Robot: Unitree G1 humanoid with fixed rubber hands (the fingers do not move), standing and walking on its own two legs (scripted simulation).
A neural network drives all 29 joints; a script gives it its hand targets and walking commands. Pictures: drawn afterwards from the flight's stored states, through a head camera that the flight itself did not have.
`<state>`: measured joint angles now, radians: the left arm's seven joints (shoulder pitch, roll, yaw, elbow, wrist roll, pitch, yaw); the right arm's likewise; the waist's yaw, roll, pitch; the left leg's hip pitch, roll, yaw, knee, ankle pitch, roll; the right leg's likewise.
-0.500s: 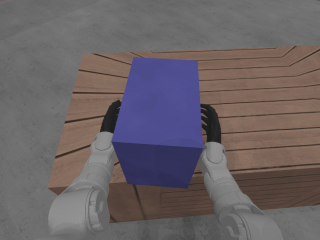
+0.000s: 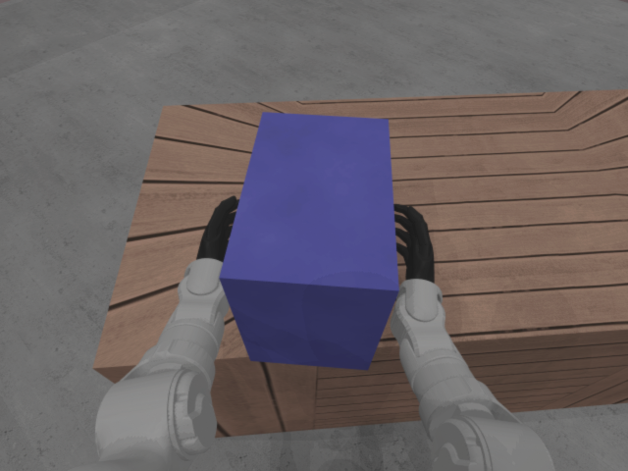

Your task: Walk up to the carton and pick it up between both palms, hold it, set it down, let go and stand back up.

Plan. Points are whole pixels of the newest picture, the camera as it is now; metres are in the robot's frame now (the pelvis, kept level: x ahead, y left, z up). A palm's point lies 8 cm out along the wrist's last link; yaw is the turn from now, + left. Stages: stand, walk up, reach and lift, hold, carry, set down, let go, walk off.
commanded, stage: reach and lift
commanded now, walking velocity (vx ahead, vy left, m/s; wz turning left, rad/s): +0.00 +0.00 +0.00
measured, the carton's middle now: (316, 244) +0.44 +0.00 +0.00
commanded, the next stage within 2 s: none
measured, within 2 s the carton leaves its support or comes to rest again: leaves its support in 0.50 s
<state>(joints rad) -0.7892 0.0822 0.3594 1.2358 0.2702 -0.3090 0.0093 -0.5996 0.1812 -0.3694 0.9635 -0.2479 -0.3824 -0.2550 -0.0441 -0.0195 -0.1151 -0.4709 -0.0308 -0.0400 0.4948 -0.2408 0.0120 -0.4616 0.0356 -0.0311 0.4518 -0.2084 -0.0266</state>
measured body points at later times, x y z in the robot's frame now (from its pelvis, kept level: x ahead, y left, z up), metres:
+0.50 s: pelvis +0.00 +0.00 +0.00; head +0.05 +0.02 +0.45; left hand +0.42 +0.14 +0.04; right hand +0.38 -0.13 +0.04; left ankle -0.01 +0.10 -0.74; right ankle +0.00 -0.10 -0.74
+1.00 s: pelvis -0.02 +0.00 +0.00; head +0.01 +0.01 +0.45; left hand +0.39 +0.15 +0.06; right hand +0.36 -0.13 +0.05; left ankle -0.01 +0.10 -0.74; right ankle +0.00 -0.10 -0.74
